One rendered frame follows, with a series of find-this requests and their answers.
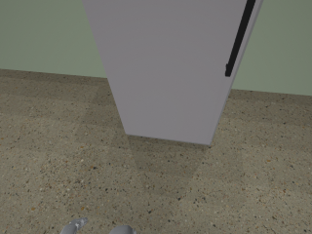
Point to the fridge door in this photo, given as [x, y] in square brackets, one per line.
[165, 62]

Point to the handle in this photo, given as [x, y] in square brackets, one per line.
[239, 37]

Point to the robot left hand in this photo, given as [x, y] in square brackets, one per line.
[74, 225]

